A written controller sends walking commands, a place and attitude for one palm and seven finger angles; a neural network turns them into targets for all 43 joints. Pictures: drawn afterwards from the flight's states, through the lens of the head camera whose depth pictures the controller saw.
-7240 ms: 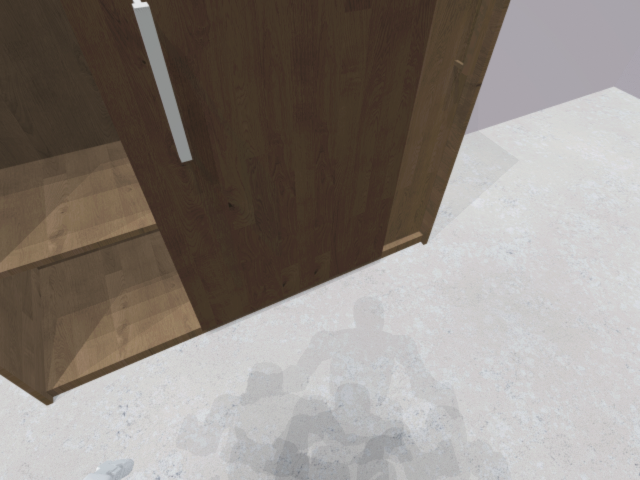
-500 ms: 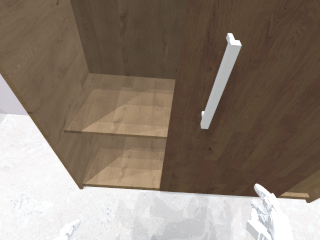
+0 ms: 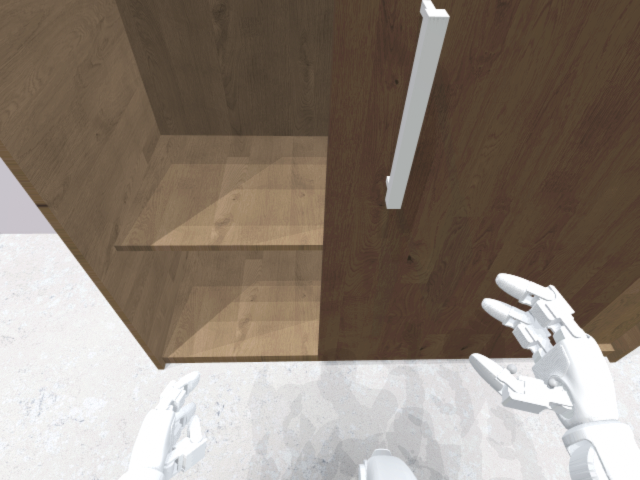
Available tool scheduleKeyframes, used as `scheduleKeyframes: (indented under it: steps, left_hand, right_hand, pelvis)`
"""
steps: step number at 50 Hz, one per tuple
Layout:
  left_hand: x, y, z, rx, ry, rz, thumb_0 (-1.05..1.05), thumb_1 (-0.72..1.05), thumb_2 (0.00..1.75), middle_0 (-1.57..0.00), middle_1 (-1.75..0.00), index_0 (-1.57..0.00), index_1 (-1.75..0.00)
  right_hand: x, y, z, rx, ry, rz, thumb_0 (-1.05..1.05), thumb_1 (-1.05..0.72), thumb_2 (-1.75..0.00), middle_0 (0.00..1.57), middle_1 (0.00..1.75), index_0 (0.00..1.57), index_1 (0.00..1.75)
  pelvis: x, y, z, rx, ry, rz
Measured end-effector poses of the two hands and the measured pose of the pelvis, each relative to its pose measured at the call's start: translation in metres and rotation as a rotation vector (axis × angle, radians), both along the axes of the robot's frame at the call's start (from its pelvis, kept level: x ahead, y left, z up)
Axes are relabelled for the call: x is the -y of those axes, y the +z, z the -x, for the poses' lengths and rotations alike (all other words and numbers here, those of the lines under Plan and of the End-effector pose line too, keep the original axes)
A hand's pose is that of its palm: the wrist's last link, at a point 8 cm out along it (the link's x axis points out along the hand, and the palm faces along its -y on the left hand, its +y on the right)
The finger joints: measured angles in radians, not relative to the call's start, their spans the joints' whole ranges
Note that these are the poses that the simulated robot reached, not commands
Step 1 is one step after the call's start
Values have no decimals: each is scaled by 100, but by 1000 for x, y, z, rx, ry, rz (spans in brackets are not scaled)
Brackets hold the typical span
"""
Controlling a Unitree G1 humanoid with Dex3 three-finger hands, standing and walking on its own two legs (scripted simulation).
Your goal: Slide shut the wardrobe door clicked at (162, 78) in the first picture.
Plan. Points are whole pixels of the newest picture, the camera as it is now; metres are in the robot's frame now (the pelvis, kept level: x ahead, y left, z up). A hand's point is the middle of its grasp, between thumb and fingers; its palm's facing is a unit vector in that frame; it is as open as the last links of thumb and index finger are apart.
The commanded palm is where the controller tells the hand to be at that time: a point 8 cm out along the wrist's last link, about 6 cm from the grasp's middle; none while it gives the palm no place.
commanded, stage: raise the hand with hooked fingers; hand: right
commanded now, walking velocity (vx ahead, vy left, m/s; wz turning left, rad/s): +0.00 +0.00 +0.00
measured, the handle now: (407, 119) +0.53 -0.10 +0.19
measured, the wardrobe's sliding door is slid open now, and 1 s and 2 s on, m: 0.48 0.48 0.48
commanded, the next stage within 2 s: move the hooked fingers beside the handle in 1.42 s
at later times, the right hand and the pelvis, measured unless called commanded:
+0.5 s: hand (589, 309) +0.27 -0.25 +0.15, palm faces -0.01 +1.00 -0.10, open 13.1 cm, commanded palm +0.24 -0.30 +0.16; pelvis +0.02 -0.02 +0.03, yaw +1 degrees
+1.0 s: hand out of the picture +0.30 -0.29 +0.22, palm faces +0.02 +0.99 -0.13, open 14.0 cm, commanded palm +0.27 -0.33 +0.22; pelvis +0.03 -0.01 +0.05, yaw +0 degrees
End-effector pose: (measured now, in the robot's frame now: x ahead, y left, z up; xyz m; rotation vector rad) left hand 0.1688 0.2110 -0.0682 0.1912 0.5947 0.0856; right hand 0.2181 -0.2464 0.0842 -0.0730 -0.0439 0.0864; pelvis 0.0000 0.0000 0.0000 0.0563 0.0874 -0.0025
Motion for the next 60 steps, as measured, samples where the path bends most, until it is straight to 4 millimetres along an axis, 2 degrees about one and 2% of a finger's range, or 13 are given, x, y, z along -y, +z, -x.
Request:
scheduleKeyframes:
  steps: [6, 11, 15, 19, 28, 34, 40, 49, 60]
  left_hand:
    - [-6, 1, 35, -57, 87, 20, 1, 90, 90, -20, -30, -21, -30]
    - [-21, 9, 44, -61, 114, -24, 1, 90, 90, -20, -30, -21, -30]
    - [-30, 19, 37, -40, 115, -61, 1, 90, 90, -20, -30, -20, -30]
    - [-30, 31, 21, 11, 101, -78, 1, 91, 90, -20, -30, -20, -30]
    - [-5, 53, -21, 119, 22, -41, 1, 91, 90, -20, -30, -20, -30]
    - [9, 57, -35, 130, -19, -14, 1, 90, 90, -20, -30, -20, -30]
    - [10, 54, -35, 99, -29, -8, 1, 90, 90, -20, -30, -21, -30]
    - [-9, 47, -21, 38, 7, -19, 1, 90, 90, -20, -30, -20, -30]
    - [-29, 45, -11, 21, 54, -30, 1, 91, 90, -20, -30, -20, -30]
  right_hand:
    - [16, 15, -15, -63, -29, -10, 1, -16, -58, 26, 77, 25, 77]
    - [29, 31, -17, -21, -58, 4, 1, -5, -53, 27, 84, 26, 85]
    - [37, 38, -20, -7, -52, 6, 0, 4, -49, 27, 90, 27, 91]
    - [45, 47, -24, -2, -56, 14, 0, 14, -45, 28, 96, 27, 97]
    - [65, 80, -33, 42, -81, 18, 0, 35, -36, 30, 110, 29, 110]
    - [79, 97, -39, 37, -99, 26, -1, 45, -32, 30, 116, 30, 116]
    - [88, 113, -46, 44, -102, 37, -1, 49, -31, 31, 119, 30, 119]
    - [98, 139, -60, 64, -100, 58, -1, 50, -30, 31, 120, 30, 120]
    - [84, 130, -67, 40, -76, 38, -1, 50, -30, 31, 120, 30, 120]
  pelvis:
    - [6, 14, -5, 9, 28, 15]
    - [12, 20, -10, 18, 32, 17]
    - [16, 24, -13, 28, 29, 18]
    - [19, 28, -15, 43, 24, 17]
    - [20, 37, -21, 74, 12, 18]
    - [19, 42, -23, 91, 4, 20]
    - [16, 45, -25, 101, -1, 21]
    - [11, 48, -29, 107, -1, 27]
    - [7, 49, -34, 101, 12, 32]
